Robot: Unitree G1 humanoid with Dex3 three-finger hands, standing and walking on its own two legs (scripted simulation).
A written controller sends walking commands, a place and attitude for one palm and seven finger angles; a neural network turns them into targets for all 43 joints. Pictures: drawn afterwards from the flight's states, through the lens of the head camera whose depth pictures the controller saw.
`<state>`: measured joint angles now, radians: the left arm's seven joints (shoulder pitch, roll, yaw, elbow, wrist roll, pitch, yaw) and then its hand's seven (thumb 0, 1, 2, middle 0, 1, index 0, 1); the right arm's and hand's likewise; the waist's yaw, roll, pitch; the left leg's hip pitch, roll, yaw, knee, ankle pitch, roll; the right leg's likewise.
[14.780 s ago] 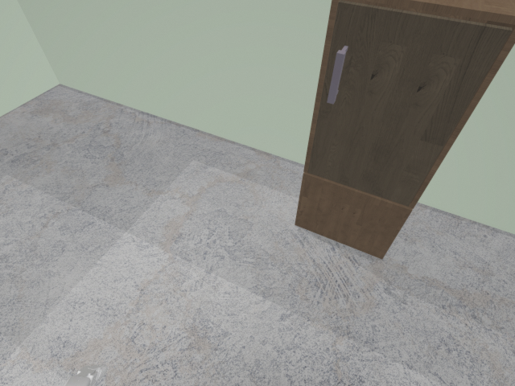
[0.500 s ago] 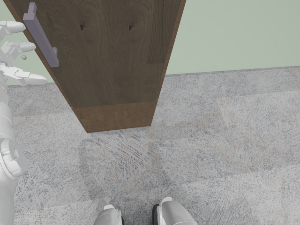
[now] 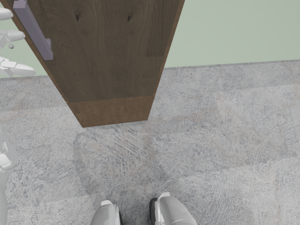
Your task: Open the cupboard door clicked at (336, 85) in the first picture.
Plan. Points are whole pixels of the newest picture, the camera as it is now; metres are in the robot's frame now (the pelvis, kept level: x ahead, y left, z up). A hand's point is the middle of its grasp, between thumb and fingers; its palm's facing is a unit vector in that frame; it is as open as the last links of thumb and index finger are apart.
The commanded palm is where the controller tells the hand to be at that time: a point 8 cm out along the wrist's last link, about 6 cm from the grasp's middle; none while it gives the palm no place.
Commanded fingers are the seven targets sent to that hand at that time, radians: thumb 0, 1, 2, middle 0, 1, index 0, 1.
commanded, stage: move the hooked fingers beside the handle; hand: left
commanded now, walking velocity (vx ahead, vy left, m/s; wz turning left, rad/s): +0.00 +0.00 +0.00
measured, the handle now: (37, 28) +0.57 +0.21 +0.10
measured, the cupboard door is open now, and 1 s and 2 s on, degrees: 0 0 0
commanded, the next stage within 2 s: slide the fingers in behind the handle in 0.62 s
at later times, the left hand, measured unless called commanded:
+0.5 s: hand (13, 52) +0.51 +0.25 +0.10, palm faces +0.03 -1.00 -0.02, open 14.0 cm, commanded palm +0.50 +0.30 +0.09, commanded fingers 0.00 -0.50 0.30 -0.30 -1.20 -0.30 -1.20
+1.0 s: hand (13, 50) +0.51 +0.25 +0.10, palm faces +0.02 -1.00 -0.01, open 14.0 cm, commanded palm +0.50 +0.29 +0.09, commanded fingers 0.00 -0.50 0.30 -0.30 -1.20 -0.30 -1.20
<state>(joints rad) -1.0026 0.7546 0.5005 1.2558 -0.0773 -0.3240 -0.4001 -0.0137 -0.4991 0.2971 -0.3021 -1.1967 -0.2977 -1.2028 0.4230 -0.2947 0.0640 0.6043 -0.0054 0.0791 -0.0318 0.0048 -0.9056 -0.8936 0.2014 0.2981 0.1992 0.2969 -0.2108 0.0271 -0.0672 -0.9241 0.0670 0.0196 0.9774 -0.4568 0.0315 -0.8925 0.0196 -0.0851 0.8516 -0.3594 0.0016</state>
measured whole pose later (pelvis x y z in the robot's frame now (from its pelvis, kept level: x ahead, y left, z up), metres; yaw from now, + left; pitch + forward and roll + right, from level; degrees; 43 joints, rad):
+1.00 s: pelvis +0.00 -0.01 +0.00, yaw +1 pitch +22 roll -4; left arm -0.96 0.70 0.46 1.21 -0.12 -0.34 -0.41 -0.01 -0.50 0.30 -0.30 -1.20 -0.30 -1.20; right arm 0.42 -0.30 0.05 0.62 0.00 0.08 -0.03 0.01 -0.91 -0.89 0.20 0.30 0.20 0.30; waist -0.19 0.02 -0.08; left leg -0.90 0.07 0.01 0.97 -0.45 0.02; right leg -0.87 0.02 -0.09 0.85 -0.36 -0.01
